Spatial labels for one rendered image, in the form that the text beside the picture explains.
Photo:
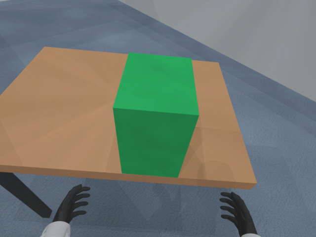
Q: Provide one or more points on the robot right hand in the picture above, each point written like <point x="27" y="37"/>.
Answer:
<point x="242" y="220"/>

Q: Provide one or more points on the left robot forearm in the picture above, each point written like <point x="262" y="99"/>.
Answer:
<point x="57" y="229"/>

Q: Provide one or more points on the robot left hand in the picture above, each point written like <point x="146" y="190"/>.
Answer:
<point x="65" y="211"/>

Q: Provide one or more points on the table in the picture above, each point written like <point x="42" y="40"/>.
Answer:
<point x="56" y="118"/>

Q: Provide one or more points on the carton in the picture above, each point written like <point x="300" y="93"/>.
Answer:
<point x="155" y="112"/>

